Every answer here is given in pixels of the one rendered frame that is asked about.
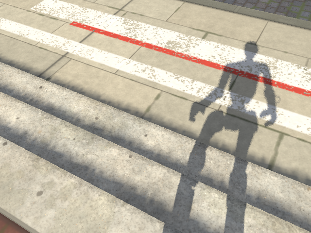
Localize stairs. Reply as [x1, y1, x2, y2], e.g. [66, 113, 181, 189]
[0, 62, 311, 233]

